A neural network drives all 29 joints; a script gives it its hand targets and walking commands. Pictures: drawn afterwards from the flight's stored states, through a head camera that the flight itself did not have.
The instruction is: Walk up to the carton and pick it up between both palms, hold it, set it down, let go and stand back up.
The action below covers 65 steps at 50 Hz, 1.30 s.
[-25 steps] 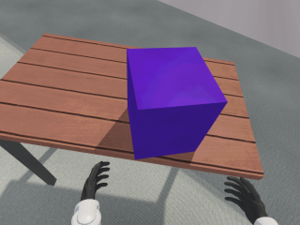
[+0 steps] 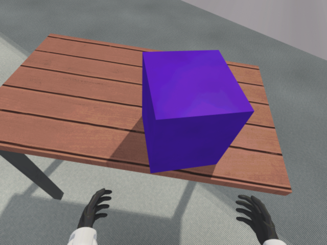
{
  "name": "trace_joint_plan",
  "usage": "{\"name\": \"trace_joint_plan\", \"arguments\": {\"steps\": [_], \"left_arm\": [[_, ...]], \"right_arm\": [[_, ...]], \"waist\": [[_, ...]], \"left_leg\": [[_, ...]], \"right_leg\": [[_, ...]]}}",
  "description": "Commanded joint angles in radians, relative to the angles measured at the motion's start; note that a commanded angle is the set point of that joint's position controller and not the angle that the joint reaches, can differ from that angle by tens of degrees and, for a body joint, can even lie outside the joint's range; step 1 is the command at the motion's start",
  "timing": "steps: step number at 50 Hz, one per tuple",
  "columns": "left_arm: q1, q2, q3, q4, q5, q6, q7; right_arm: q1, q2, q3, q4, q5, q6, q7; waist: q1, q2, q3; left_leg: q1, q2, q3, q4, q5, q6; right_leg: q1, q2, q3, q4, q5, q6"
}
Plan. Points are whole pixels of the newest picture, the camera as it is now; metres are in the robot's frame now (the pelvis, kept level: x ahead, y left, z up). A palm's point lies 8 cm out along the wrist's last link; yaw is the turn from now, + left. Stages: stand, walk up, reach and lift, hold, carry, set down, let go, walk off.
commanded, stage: set down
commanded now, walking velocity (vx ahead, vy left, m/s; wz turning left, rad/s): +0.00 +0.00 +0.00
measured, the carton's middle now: (183, 114) +0.44 +0.01 +0.06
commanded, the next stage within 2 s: let go in 0.54 s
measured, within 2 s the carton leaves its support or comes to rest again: neither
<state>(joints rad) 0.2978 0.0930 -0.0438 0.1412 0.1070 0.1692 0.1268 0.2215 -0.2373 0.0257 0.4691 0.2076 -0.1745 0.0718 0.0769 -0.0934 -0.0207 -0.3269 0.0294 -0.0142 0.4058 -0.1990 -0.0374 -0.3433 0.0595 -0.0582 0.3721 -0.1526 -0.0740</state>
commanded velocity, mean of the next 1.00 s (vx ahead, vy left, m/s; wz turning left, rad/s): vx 0.00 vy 0.00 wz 0.00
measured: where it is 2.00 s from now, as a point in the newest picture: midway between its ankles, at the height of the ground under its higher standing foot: outside the picture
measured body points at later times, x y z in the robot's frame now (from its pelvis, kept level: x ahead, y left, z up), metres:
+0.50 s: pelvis +0.01 +0.00 +0.00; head +0.08 +0.04 +0.44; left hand +0.17 +0.22 -0.09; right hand +0.19 -0.21 -0.08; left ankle +0.00 +0.14 -0.74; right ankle +0.02 -0.07 -0.74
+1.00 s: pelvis +0.02 +0.00 +0.00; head +0.08 +0.03 +0.44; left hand +0.17 +0.23 -0.10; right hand +0.18 -0.21 -0.09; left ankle +0.00 +0.14 -0.74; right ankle +0.02 -0.07 -0.74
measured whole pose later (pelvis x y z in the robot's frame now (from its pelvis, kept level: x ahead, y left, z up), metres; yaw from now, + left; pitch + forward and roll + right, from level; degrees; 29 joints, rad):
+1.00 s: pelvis +0.02 +0.00 +0.00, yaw +0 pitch +8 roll +0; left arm 0.26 0.19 -0.03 0.34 0.09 0.11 0.03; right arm 0.22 -0.17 0.03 0.71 0.09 -0.30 -0.01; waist 0.07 -0.06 0.00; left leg -0.32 0.03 -0.01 0.41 -0.22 -0.03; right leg -0.34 0.06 -0.06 0.37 -0.17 -0.07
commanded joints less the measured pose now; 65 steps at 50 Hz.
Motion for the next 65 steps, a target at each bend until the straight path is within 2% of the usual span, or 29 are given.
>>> {"name": "trace_joint_plan", "arguments": {"steps": [1,5,9,10,11,15,17,18,22,26,27,29,30,31,34,35,38,40,47,51,53,54,56,58,59,60,61,64,65], "left_arm": [[-0.087,0.174,0.054,-0.131,-0.110,-0.044,-0.032],[-0.072,0.200,0.065,-0.098,-0.115,-0.064,-0.041],[-0.068,0.231,0.079,-0.048,-0.128,-0.081,-0.062],[-0.076,0.239,0.074,-0.113,-0.133,-0.094,-0.052],[-0.054,0.231,0.061,0.018,-0.122,-0.079,-0.072],[-0.063,0.267,0.102,-0.024,-0.123,-0.099,-0.089],[-0.062,0.266,0.092,0.030,-0.113,-0.106,-0.097],[-0.055,0.274,0.084,0.022,-0.119,-0.111,-0.095],[-0.068,0.285,0.087,-0.001,-0.120,-0.110,-0.101],[-0.065,0.282,0.086,0.060,-0.131,-0.102,-0.120],[-0.074,0.287,0.084,0.026,-0.120,-0.109,-0.114],[-0.071,0.282,0.070,0.027,-0.131,-0.121,-0.110],[-0.091,0.276,0.067,0.038,-0.121,-0.117,-0.106],[-0.079,0.272,0.060,0.052,-0.126,-0.115,-0.110],[-0.099,0.280,0.076,0.056,-0.124,-0.119,-0.107],[-0.090,0.265,0.060,0.089,-0.100,-0.102,-0.104],[-0.092,0.255,0.049,0.096,-0.117,-0.098,-0.110],[-0.116,0.273,0.045,0.074,-0.112,-0.093,-0.104],[-0.110,0.278,0.045,0.065,-0.132,-0.108,-0.102],[-0.098,0.260,0.034,0.080,-0.109,-0.103,-0.095],[-0.116,0.260,0.037,0.109,-0.117,-0.101,-0.098],[-0.024,0.358,0.116,0.334,-0.044,-0.161,-0.110],[0.028,0.369,0.132,0.394,-0.061,-0.187,-0.107],[0.022,0.378,0.137,0.425,-0.060,-0.209,-0.118],[-0.018,0.362,0.130,0.444,-0.066,-0.221,-0.125],[-0.049,0.366,0.132,0.465,-0.064,-0.227,-0.128],[-0.043,0.382,0.134,0.496,-0.061,-0.228,-0.127],[-0.005,0.357,0.114,0.593,-0.068,-0.247,-0.134],[-0.036,0.397,0.125,0.612,-0.065,-0.251,-0.135]], "right_arm": [[0.007,-0.102,-0.089,0.047,-0.104,-0.028,-0.032],[0.029,-0.065,-0.101,0.071,-0.120,-0.050,-0.045],[0.020,-0.046,-0.097,0.060,-0.146,-0.079,-0.066],[0.014,-0.074,-0.119,0.082,-0.134,-0.093,-0.058],[0.023,-0.047,-0.106,0.177,-0.147,-0.090,-0.068],[0.032,-0.031,-0.088,0.154,-0.172,-0.114,-0.084],[0.035,-0.025,-0.087,0.201,-0.172,-0.126,-0.091],[0.014,-0.029,-0.086,0.178,-0.164,-0.139,-0.085],[0.025,-0.010,-0.099,0.220,-0.168,-0.158,-0.093],[0.001,-0.034,-0.092,0.240,-0.185,-0.160,-0.097],[-0.011,-0.017,-0.093,0.248,-0.171,-0.165,-0.096],[-0.004,-0.017,-0.098,0.212,-0.179,-0.180,-0.090],[-0.032,-0.044,-0.117,0.276,-0.177,-0.177,-0.087],[-0.028,-0.032,-0.102,0.272,-0.182,-0.174,-0.087],[-0.043,-0.037,-0.118,0.252,-0.184,-0.182,-0.085],[-0.067,-0.053,-0.125,0.295,-0.186,-0.178,-0.076],[-0.050,-0.057,-0.107,0.296,-0.188,-0.173,-0.079],[-0.067,-0.043,-0.110,0.295,-0.187,-0.175,-0.080],[-0.069,-0.059,-0.123,0.273,-0.197,-0.184,-0.079],[-0.061,-0.071,-0.119,0.291,-0.192,-0.182,-0.070],[-0.077,-0.073,-0.125,0.313,-0.200,-0.170,-0.075],[0.039,-0.212,-0.116,0.257,-0.277,-0.038,-0.092],[-0.023,-0.221,-0.114,0.212,-0.278,0.028,-0.098],[-0.029,-0.209,-0.106,0.194,-0.273,0.052,-0.096],[0.025,-0.230,-0.107,0.190,-0.266,0.065,-0.096],[0.025,-0.228,-0.107,0.218,-0.258,0.073,-0.094],[0.026,-0.216,-0.096,0.197,-0.250,0.081,-0.096],[0.045,-0.243,-0.091,0.222,-0.263,0.090,-0.097],[0.061,-0.232,-0.091,0.224,-0.256,0.099,-0.093]], "waist": [[-0.127,0.050,-0.124],[-0.128,0.078,-0.133],[-0.123,0.029,-0.159],[-0.122,0.084,-0.187],[-0.133,0.080,-0.135],[-0.139,0.054,-0.175],[-0.145,0.068,-0.156],[-0.122,0.084,-0.180],[-0.144,0.111,-0.192],[-0.131,0.053,-0.159],[-0.133,0.091,-0.179],[-0.137,0.073,-0.190],[-0.132,0.109,-0.180],[-0.145,0.064,-0.176],[-0.137,0.064,-0.183],[-0.125,0.109,-0.154],[-0.144,0.064,-0.152],[-0.141,0.086,-0.164],[-0.143,0.054,-0.191],[-0.136,0.086,-0.175],[-0.148,0.076,-0.160],[0.004,0.052,-0.321],[-0.011,0.136,-0.361],[-0.009,0.045,-0.357],[-0.032,0.125,-0.328],[-0.034,0.129,-0.359],[-0.048,0.048,-0.259],[-0.036,0.135,-0.239],[-0.059,0.157,-0.213]], "left_leg": [[0.152,-0.047,0.056,-0.071,0.072,0.036],[0.124,-0.051,0.054,-0.058,0.074,0.035],[0.104,-0.058,0.063,-0.054,0.066,0.047],[0.151,-0.046,0.054,-0.044,0.129,0.033],[0.166,-0.049,0.057,-0.043,0.102,0.038],[0.127,-0.053,0.061,-0.026,0.133,0.034],[0.176,-0.052,0.060,-0.021,0.144,0.028],[0.188,-0.046,0.060,-0.019,0.161,0.029],[0.192,-0.048,0.060,-0.007,0.153,0.021],[0.171,-0.048,0.057,-0.013,0.175,0.030],[0.177,-0.047,0.057,-0.014,0.171,0.024],[0.189,-0.044,0.057,-0.006,0.176,0.028],[0.180,-0.040,0.051,-0.014,0.159,0.018],[0.196,-0.043,0.050,-0.013,0.171,0.031],[0.171,-0.041,0.044,-0.016,0.149,0.028],[0.183,-0.034,0.039,-0.026,0.115,0.021],[0.187,-0.045,0.055,-0.024,0.141,0.026],[0.172,-0.041,0.047,-0.023,0.077,0.027],[0.155,-0.036,0.041,-0.012,0.106,0.030],[0.182,-0.038,0.039,-0.014,0.118,0.027],[0.150,-0.039,0.042,-0.015,0.106,0.023],[0.153,0.058,-0.058,0.076,0.432,0.072],[0.180,0.068,-0.059,0.128,0.426,0.099],[0.140,0.059,-0.056,0.107,0.341,0.084],[0.175,0.064,-0.050,0.097,0.323,0.080],[0.173,0.075,-0.057,0.099,0.282,0.079],[0.134,0.076,-0.067,0.100,0.281,0.083],[0.131,0.072,-0.077,0.098,0.195,0.093],[0.119,0.069,-0.053,0.099,0.198,0.086]], "right_leg": [[0.336,-0.112,0.139,-0.068,0.011,0.063],[0.344,-0.113,0.134,-0.047,0.052,0.062],[0.382,-0.117,0.133,-0.043,0.091,0.079],[0.366,-0.100,0.101,-0.017,0.159,0.073],[0.341,-0.106,0.108,-0.049,0.133,0.069],[0.407,-0.109,0.112,-0.017,0.221,0.085],[0.368,-0.100,0.095,-0.022,0.232,0.082],[0.347,-0.095,0.092,-0.021,0.227,0.076],[0.344,-0.094,0.085,-0.022,0.224,0.077],[0.368,-0.091,0.090,-0.014,0.289,0.086],[0.363,-0.093,0.081,-0.011,0.274,0.088],[0.358,-0.088,0.079,-0.009,0.270,0.085],[0.358,-0.083,0.071,-0.009,0.252,0.084],[0.346,-0.086,0.070,-0.018,0.275,0.084],[0.354,-0.082,0.071,-0.009,0.250,0.077],[0.319,-0.077,0.064,-0.013,0.162,0.068],[0.339,-0.071,0.061,-0.017,0.223,0.080],[0.342,-0.082,0.069,-0.013,0.184,0.076],[0.361,-0.079,0.057,-0.001,0.209,0.079],[0.341,-0.074,0.042,-0.008,0.205,0.066],[0.352,-0.077,0.051,-0.001,0.207,0.072],[0.395,-0.172,0.093,0.130,0.335,0.070],[0.386,-0.176,0.093,0.125,0.381,0.062],[0.401,-0.185,0.091,0.135,0.356,0.080],[0.346,-0.175,0.089,0.112,0.325,0.070],[0.339,-0.193,0.115,0.097,0.266,0.055],[0.304,-0.182,0.089,0.096,0.313,0.057],[0.258,-0.180,0.119,0.047,0.194,0.052],[0.241,-0.193,0.131,0.044,0.213,0.052]]}}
